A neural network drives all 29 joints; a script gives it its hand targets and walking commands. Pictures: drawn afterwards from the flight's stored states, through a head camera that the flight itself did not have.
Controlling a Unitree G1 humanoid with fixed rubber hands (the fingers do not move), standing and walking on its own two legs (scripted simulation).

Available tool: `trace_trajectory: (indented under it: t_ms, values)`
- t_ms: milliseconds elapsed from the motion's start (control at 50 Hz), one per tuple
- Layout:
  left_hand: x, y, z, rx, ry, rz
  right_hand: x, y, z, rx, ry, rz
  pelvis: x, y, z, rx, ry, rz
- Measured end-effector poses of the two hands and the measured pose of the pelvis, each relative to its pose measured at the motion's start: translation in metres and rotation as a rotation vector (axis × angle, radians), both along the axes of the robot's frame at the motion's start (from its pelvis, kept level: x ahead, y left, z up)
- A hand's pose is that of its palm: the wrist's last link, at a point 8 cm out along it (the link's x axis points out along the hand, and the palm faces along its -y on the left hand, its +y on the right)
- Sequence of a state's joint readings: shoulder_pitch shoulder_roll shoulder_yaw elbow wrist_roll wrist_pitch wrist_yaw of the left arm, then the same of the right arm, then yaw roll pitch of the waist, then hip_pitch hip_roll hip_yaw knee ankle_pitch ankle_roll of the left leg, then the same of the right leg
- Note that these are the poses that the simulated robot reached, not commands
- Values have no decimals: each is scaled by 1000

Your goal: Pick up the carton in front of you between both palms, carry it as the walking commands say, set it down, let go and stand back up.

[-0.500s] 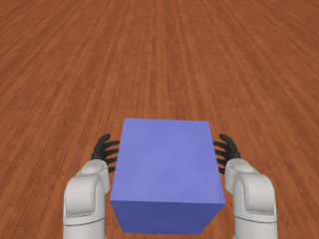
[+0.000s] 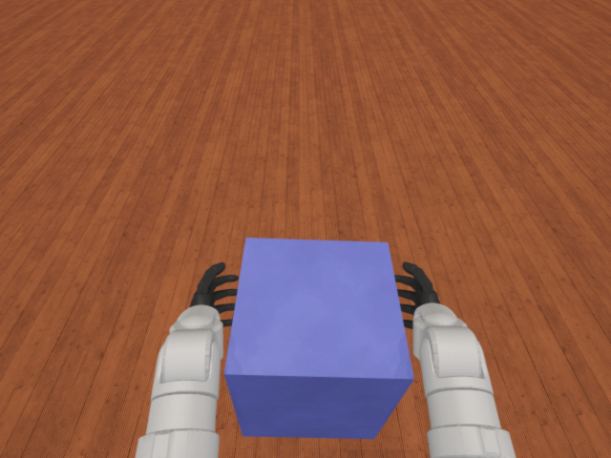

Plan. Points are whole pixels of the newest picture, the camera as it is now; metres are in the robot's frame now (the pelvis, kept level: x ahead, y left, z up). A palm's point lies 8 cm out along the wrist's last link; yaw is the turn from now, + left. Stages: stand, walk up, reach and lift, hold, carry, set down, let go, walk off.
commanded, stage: carry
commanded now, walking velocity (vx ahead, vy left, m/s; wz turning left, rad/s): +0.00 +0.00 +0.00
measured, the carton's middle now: (312, 342) +0.29 +0.00 -0.05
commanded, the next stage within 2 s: hold in 0.40 s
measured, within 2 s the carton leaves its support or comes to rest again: neither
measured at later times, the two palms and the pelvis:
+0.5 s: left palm (197, 327) +0.27 +0.15 +0.04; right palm (426, 323) +0.27 -0.14 +0.04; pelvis -0.02 +0.00 +0.01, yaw +0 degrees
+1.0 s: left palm (202, 336) +0.29 +0.16 -0.03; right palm (402, 332) +0.29 -0.13 -0.03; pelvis -0.09 +0.00 -0.02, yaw +1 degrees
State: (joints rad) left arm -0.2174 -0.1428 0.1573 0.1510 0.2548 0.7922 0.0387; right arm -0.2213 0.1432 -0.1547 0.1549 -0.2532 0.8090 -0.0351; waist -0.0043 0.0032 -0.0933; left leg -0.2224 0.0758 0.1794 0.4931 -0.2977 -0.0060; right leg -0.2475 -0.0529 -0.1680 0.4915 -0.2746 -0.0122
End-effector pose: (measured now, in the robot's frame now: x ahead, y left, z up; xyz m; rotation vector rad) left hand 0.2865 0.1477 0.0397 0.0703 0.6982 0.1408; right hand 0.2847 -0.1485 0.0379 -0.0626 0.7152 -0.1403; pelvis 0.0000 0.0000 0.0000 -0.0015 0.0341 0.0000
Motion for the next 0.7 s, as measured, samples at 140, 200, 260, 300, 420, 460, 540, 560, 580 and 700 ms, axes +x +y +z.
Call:
trace_trajectory:
  t_ms: [140,200,260,300,420,460,540,560,580,700]
  values:
    - [3,2,-5,-4,-36,6,4,2,-5,-1,-39,2,-8,1,0,0,1,0]
    - [2,3,-2,-10,-56,10,3,2,-2,5,-60,-2,-10,2,0,0,3,0]
    - [0,3,1,-14,-66,12,2,3,2,10,-71,-5,-11,2,0,0,4,0]
    - [-1,3,2,-13,-62,11,0,3,3,10,-69,-5,-11,3,0,0,4,0]
    - [-7,4,0,-8,-39,6,-6,4,2,6,-49,-5,-13,4,1,-2,-16,0]
    - [-12,5,2,-6,-34,0,-11,4,3,3,-45,3,-14,4,4,1,-55,-1]
    - [-21,7,4,-2,-26,-4,-19,5,5,8,-41,12,-19,5,8,-1,-100,3]
    - [-23,7,5,-1,-26,-2,-21,6,6,8,-41,13,-21,5,9,0,-107,5]
    - [-25,8,5,-2,-27,0,-22,6,7,7,-42,13,-24,5,9,0,-114,5]
    - [-28,8,6,-24,-20,28,-24,9,8,22,-35,-7,-43,5,6,2,-149,9]
